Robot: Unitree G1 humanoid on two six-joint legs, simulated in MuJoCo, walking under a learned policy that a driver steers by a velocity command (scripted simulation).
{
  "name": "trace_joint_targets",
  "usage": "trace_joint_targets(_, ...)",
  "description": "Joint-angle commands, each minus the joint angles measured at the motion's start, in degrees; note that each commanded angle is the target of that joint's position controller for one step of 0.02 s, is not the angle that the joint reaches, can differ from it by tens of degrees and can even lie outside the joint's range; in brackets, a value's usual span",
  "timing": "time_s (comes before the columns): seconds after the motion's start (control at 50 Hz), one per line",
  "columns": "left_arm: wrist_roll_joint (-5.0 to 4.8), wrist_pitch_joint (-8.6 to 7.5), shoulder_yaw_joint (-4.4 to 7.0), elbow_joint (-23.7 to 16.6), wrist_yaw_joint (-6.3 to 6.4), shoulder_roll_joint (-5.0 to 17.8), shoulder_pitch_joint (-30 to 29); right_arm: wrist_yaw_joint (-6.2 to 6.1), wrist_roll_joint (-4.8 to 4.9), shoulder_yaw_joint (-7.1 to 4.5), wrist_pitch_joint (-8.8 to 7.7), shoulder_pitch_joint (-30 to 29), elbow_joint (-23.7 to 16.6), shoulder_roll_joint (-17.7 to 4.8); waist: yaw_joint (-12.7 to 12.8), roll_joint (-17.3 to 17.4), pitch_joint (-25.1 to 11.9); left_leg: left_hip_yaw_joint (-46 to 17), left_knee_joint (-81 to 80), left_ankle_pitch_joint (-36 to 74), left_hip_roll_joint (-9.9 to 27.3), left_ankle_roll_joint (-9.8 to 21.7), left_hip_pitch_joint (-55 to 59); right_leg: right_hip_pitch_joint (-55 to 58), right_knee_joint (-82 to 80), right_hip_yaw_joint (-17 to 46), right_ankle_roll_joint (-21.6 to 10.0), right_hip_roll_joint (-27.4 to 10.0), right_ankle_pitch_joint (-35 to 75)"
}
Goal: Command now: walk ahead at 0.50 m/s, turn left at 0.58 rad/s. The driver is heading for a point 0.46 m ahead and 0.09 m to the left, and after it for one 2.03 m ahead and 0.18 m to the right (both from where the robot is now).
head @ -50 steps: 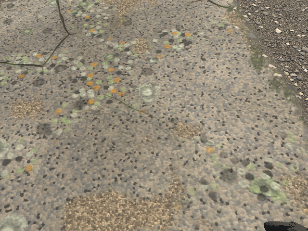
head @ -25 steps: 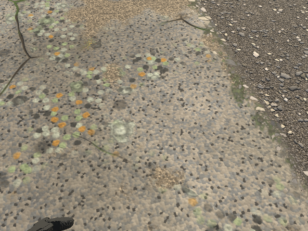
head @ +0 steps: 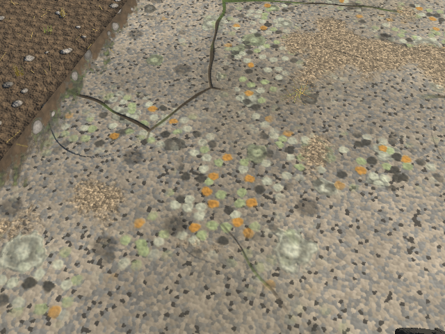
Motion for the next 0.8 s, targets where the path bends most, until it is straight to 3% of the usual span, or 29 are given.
trace_joint_targets(0.02,-1.02,0.18,2.75,-2.75,0.20,10.95,-1.52,0.97,0.08,-0.46,-0.78,-6.51,-6.33,-2.77,-0.92,-5.90,4.26,2.72,-4.02,-3.64,-0.59,2.16,-1.01,0.80,-2.97,4.46,-8.42,-16.59,23.94)
trace_joint_targets(0.06,-1.63,0.81,3.29,-2.80,0.36,12.82,-2.32,1.03,-0.18,-1.43,-0.50,-3.88,-6.52,-4.56,-3.54,-7.72,1.29,6.07,-5.08,-9.49,-4.10,4.55,5.93,2.23,4.38,2.28,-7.36,-16.42,43.16)
trace_joint_targets(0.08,-1.98,1.24,3.49,-2.89,0.45,13.53,-2.90,0.83,-0.17,-2.52,-0.29,1.53,-5.38,-6.33,-6.96,-8.01,-2.12,7.79,-6.38,-10.81,-6.81,6.09,13.40,1.71,12.60,0.91,-6.61,-15.54,52.08)
trace_joint_targets(0.1,-2.18,1.48,3.12,-3.16,0.57,12.71,-3.42,0.20,0.00,-4.40,-0.07,11.41,-2.62,-9.41,-12.21,-6.53,-7.27,8.28,-10.06,-7.06,-9.79,8.26,27.67,-3.32,25.20,-0.84,-4.87,-13.21,52.86)
trace_joint_targets(0.12,-0.32,1.10,1.80,-4.38,0.66,9.36,-2.37,-1.12,0.20,-6.27,0.50,19.97,-0.62,-14.59,-15.05,1.28,-12.22,-5.14,-11.35,-6.19,-2.02,11.76,45.31,-19.23,44.01,-0.72,-1.92,-10.41,30.09)
trace_joint_targets(0.14,1.36,-0.60,-0.76,-8.06,-0.05,1.73,2.14,-1.15,0.30,-6.32,-0.49,16.52,-1.79,-20.34,-7.05,14.53,-18.02,-39.36,-19.47,-18.54,11.46,22.46,59.95,-42.72,62.10,8.11,1.12,1.42,-17.45)
trace_joint_targets(0.16,-0.98,-2.59,0.07,-8.81,-0.63,7.14,-5.25,-0.65,0.09,-4.79,-1.48,18.07,-2.83,-14.79,-12.20,6.27,-21.07,-45.87,-26.90,-23.67,13.45,21.85,59.80,-48.45,66.59,18.56,0.14,0.50,-15.85)
trace_joint_targets(0.18,-2.58,-3.38,0.56,-10.24,-0.83,9.05,-9.32,-0.40,-0.31,-3.79,-2.31,16.18,-1.94,-11.79,-11.73,4.00,-12.86,-37.65,-27.26,-18.46,12.12,19.17,53.98,-51.94,64.70,17.89,-1.17,-1.67,-9.81)
trace_joint_targets(0.2,-1.53,-3.71,0.28,-9.79,-0.35,8.26,-9.22,-0.43,-0.12,-3.20,-2.63,12.70,-2.22,-10.17,-8.98,-0.36,-8.87,-30.82,-26.69,-12.18,9.59,17.20,45.63,-48.95,59.88,17.93,-1.63,-4.14,-4.84)
trace_joint_targets(0.22,0.12,-3.54,0.61,-9.04,0.08,8.49,-8.64,-0.58,-0.29,-2.62,-2.60,8.84,-2.87,-8.36,-6.54,-1.18,-6.21,-25.13,-26.93,-5.94,7.09,15.71,38.12,-44.69,55.13,18.00,-1.23,-5.80,-1.90)
trace_joint_targets(0.24,0.49,-2.87,0.91,-8.87,-0.03,8.71,-7.30,-0.85,-0.97,-2.20,-2.68,6.91,-3.78,-7.42,-4.72,0.19,-5.66,-22.47,-28.08,-1.91,5.58,15.32,33.46,-40.81,52.85,18.50,-0.89,-6.77,0.21)
trace_joint_targets(0.32,1.38,-0.95,0.35,-9.74,0.02,6.00,-9.50,-2.15,-0.73,-2.55,-3.22,8.45,-2.39,-8.91,-4.21,-0.54,-3.60,-16.65,-30.16,8.00,3.02,15.79,26.53,-39.04,43.54,16.63,2.19,-5.35,6.18)
trace_joint_targets(0.42,0.66,-1.39,-0.97,-11.98,-1.01,3.35,-19.66,-3.37,-0.13,-2.45,-2.64,12.64,0.12,-9.13,-8.20,2.13,-1.72,-12.79,-29.25,1.92,-0.33,11.70,25.71,-35.76,22.01,15.78,2.68,-1.57,22.95)
trace_joint_targets(0.46,0.11,-1.91,-1.26,-12.15,-1.95,3.24,-21.98,-3.35,-0.18,-2.18,-2.88,14.82,1.64,-8.87,-9.99,2.70,-1.00,-13.08,-29.40,-0.56,1.28,11.30,27.08,-33.70,18.44,15.18,1.82,-1.43,27.35)
trace_joint_targets(0.52,-0.21,-2.26,-1.04,-13.46,-2.79,4.56,-24.68,-3.26,-0.39,-2.06,-2.76,17.33,3.60,-9.05,-11.15,2.95,0.68,-14.98,-26.70,2.12,5.07,11.08,35.20,-37.81,15.51,15.22,-0.97,-1.59,23.05)
trace_joint_targets(0.58,-0.52,-2.25,-0.65,-13.70,-3.32,5.71,-22.62,-3.42,-0.62,-2.32,-2.16,17.05,4.72,-9.97,-9.62,3.84,0.67,-14.08,-22.99,14.65,7.18,9.49,41.56,-37.03,14.03,13.63,-4.43,-0.47,14.01)
trace_joint_targets(0.6,-0.46,-2.23,-0.09,-12.89,-3.25,6.64,-18.92,-3.52,-0.68,-2.37,-1.98,15.94,4.63,-10.42,-7.48,4.14,-1.69,-12.21,-18.81,25.74,6.19,8.62,42.07,-31.58,13.45,11.96,-5.83,1.41,12.33)
trace_joint_targets(0.62,-0.24,-2.22,0.88,-10.90,-3.09,8.22,-11.71,-3.63,-0.86,-2.08,-1.74,14.73,4.34,-10.10,-3.64,3.10,-6.62,-9.13,-10.23,34.82,3.58,7.36,40.95,-21.42,12.32,10.80,-7.77,2.96,14.79)
trace_joint_targets(0.64,0.24,-2.11,1.54,-9.33,-2.97,10.73,-2.29,-3.89,-1.64,-1.28,-1.74,14.07,3.16,-8.79,0.32,-0.37,-14.32,-6.92,3.75,27.54,1.16,5.61,32.46,-5.36,14.27,19.26,-11.54,-3.57,19.17)
trace_joint_targets(0.66,0.42,-1.77,2.92,-8.63,-3.07,15.73,3.11,-3.62,-1.69,-0.07,-2.74,20.74,2.31,-4.78,-1.74,-14.66,-21.32,-2.47,26.32,-3.10,-8.57,0.13,9.91,15.68,11.81,45.22,-21.58,-16.02,12.63)
trace_joint_targets(0.68,-1.40,-1.48,1.97,-7.57,-3.42,11.64,4.28,-3.16,-1.79,0.23,-3.89,19.31,1.97,-6.06,-0.95,-16.81,-21.26,-6.69,31.98,-28.67,-10.06,-0.40,-1.55,19.79,3.34,59.37,-22.45,-18.14,1.02)
trace_joint_targets(0.7,-1.59,-1.05,1.12,-8.46,-3.01,8.87,0.62,-2.49,-0.24,-0.48,-4.81,13.18,0.67,-9.16,-0.40,-11.49,-12.05,-8.06,33.89,-25.18,-6.36,0.13,-6.75,13.24,2.06,53.14,-19.47,-17.08,-4.42)
trace_joint_targets(0.72,-0.69,-0.50,0.79,-9.60,-2.71,8.07,-2.46,-2.24,-0.13,-0.22,-5.50,8.57,-0.30,-8.88,-0.92,-5.60,-6.78,-6.68,31.29,-21.11,-4.22,0.56,-6.12,4.98,0.98,46.71,-17.71,-14.71,-1.61)
trace_joint_targets(0.74,-0.31,-0.15,0.40,-9.99,-2.65,7.22,-4.37,-2.20,-1.20,-0.32,-5.85,6.42,-0.82,-8.33,-2.49,-2.20,-2.53,-5.75,26.33,-18.54,-2.66,0.30,-4.89,-2.16,-0.38,42.27,-16.96,-12.42,3.78)
trace_joint_targets(0.76,0.08,-0.20,0.03,-10.45,-2.45,6.50,-5.33,-2.35,-2.07,-0.63,-5.80,6.96,-0.90,-8.10,-4.30,-2.88,-2.11,-5.70,22.19,-16.33,-1.21,-0.08,-1.56,-6.04,-1.41,39.38,-16.33,-10.50,9.02)
trace_joint_targets(0.8,-0.13,-0.14,0.06,-10.69,-2.06,6.66,-5.89,-2.61,-2.51,-0.47,-5.29,8.60,-0.72,-6.65,-5.88,-5.95,-2.71,-4.43,17.39,-15.15,-0.94,-1.77,1.77,-9.83,-2.57,35.83,-16.68,-8.25,15.95)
